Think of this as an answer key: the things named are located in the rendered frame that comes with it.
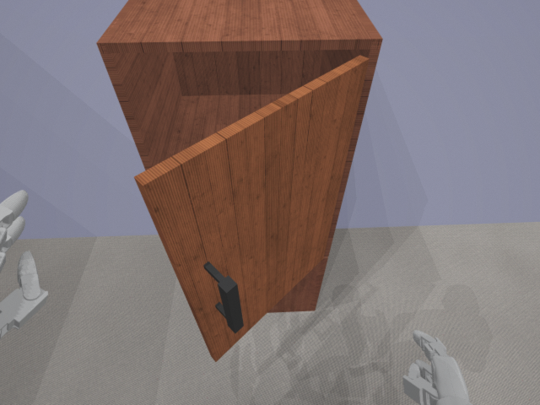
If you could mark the robot left hand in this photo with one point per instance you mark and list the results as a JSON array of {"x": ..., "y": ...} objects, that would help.
[{"x": 17, "y": 308}]

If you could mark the robot right hand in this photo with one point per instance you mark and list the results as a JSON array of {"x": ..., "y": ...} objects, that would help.
[{"x": 442, "y": 379}]

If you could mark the handle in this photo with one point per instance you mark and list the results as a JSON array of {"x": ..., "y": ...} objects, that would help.
[{"x": 229, "y": 293}]

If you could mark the cupboard door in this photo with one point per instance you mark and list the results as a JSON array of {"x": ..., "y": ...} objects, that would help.
[{"x": 256, "y": 200}]

